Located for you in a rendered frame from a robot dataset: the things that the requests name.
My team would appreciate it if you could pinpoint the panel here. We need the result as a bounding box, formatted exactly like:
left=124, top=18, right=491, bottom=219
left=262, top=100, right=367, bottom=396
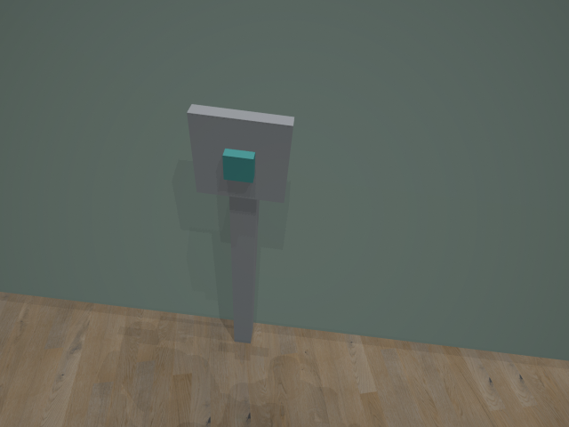
left=187, top=104, right=294, bottom=343

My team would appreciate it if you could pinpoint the button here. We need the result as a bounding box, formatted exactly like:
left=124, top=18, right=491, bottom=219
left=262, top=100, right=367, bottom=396
left=222, top=149, right=255, bottom=183

